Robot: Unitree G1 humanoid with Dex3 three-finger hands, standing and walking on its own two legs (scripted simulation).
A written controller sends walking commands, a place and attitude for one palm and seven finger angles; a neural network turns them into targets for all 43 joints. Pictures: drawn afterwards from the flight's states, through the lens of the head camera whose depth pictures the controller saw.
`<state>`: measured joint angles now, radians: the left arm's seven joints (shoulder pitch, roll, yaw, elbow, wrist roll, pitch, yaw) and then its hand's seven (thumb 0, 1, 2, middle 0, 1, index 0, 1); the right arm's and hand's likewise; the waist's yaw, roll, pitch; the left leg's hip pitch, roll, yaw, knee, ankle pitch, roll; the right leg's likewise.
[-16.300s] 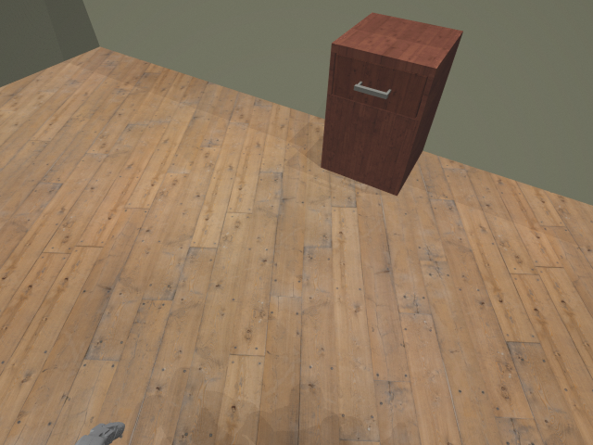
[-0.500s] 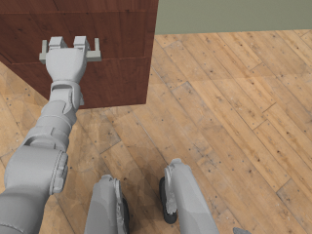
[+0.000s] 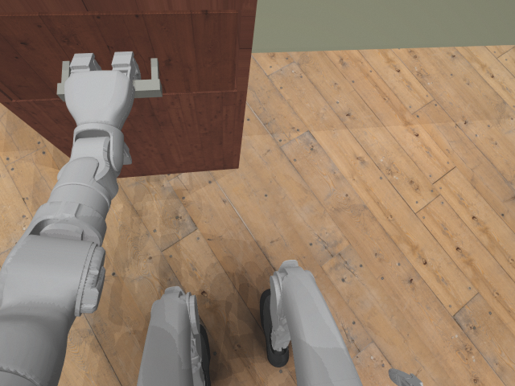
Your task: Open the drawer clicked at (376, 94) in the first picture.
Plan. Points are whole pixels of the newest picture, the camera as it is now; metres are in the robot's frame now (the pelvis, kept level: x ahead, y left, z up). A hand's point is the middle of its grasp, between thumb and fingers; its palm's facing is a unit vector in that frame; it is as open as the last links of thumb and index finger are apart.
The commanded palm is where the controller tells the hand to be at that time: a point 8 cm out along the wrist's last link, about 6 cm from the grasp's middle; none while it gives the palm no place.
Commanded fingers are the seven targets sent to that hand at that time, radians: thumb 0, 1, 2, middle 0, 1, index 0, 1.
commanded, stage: close the thumb around the handle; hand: left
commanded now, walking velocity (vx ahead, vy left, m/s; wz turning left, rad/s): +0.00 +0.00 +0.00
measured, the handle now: (111, 78) +0.59 +0.16 -0.03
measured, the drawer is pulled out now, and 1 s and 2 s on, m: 0.00 0.00 0.02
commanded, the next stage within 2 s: pull the drawer open in 0.56 s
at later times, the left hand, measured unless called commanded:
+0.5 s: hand (114, 115) +0.54 +0.16 -0.06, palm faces -0.03 -0.03 -1.00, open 5.5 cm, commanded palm +0.52 +0.15 -0.01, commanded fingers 0.00 0.90 0.90 -0.40 -1.35 -0.40 -1.35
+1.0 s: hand (115, 117) +0.54 +0.16 -0.06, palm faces -0.04 -0.04 -1.00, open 5.3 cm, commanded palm +0.49 +0.16 -0.01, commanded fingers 0.00 0.90 0.90 -0.40 -1.35 -0.40 -1.35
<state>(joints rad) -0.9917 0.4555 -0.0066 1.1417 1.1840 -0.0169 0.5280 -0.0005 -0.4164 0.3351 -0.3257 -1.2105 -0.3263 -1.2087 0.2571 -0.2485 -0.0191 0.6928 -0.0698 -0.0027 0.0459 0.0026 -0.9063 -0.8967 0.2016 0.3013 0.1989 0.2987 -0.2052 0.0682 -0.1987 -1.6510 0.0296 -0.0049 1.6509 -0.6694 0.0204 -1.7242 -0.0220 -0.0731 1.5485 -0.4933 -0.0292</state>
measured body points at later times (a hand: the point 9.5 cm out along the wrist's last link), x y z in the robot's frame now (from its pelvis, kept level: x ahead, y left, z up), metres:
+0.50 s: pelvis +0.00 +0.00 +0.00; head +0.21 +0.01 +0.40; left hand +0.54 +0.16 +0.00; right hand +0.02 -0.26 -0.13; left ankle +0.03 +0.11 -0.52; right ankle +0.09 -0.11 -0.52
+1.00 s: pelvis +0.01 +0.01 +0.01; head +0.22 +0.00 +0.41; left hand +0.53 +0.16 +0.00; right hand +0.03 -0.26 -0.13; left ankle +0.03 +0.11 -0.52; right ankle +0.09 -0.11 -0.52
